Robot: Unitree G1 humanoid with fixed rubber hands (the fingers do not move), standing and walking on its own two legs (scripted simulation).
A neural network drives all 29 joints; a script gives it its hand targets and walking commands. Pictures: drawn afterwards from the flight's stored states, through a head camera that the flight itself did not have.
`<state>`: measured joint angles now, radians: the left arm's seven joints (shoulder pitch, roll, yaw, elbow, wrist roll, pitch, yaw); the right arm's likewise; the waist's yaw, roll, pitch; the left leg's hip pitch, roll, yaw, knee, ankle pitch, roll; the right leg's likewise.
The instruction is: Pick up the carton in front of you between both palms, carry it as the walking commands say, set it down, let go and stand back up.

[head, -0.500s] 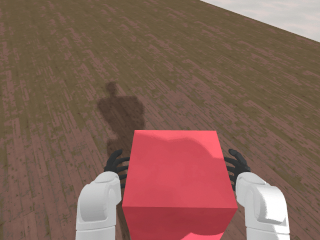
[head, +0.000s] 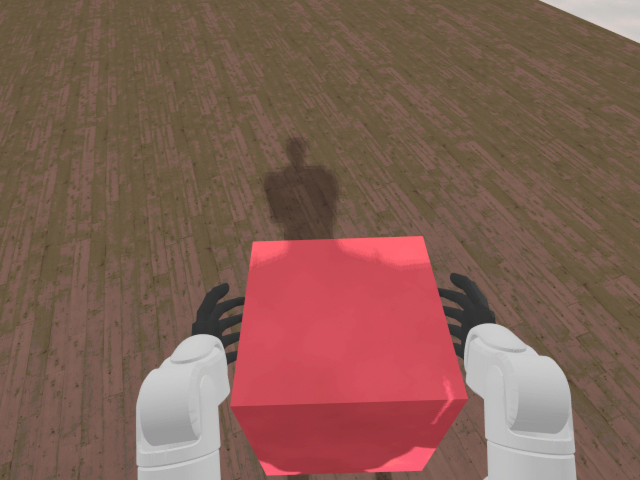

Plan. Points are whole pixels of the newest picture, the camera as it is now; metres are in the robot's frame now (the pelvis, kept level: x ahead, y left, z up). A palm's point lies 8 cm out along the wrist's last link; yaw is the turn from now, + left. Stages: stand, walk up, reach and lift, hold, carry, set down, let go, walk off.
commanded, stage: carry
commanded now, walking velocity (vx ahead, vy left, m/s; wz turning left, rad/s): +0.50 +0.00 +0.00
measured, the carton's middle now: (341, 361) +0.29 -0.01 +0.00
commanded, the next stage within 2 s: none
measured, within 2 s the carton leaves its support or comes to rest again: neither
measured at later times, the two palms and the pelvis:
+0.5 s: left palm (265, 172) +0.56 +0.09 +0.10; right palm (447, 153) +0.59 -0.21 +0.09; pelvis +0.31 -0.09 +0.01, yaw +7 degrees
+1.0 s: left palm (244, 91) +0.88 +0.16 +0.07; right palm (381, 76) +0.90 -0.14 +0.08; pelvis +0.62 -0.01 +0.01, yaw +5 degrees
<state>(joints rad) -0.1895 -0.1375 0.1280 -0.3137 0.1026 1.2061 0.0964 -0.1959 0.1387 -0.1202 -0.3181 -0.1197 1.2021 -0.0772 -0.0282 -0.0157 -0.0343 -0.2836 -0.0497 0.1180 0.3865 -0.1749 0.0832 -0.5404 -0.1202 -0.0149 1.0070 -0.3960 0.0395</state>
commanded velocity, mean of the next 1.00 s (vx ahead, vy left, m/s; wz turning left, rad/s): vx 0.50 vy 0.00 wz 0.00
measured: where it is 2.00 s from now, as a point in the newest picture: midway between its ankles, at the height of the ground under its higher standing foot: (315, 227)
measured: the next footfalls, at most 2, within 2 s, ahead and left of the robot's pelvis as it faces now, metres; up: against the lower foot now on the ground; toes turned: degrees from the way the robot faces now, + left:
right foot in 0.20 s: +0.33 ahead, -0.17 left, +0.00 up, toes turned -8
left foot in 0.72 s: +0.61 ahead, +0.07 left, +0.00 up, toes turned +17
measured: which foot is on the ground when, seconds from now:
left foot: down 0.00-0.20, up 0.22-0.70, down 0.72-1.00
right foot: up 0.00-0.18, down 0.20-0.76, up 0.78-1.00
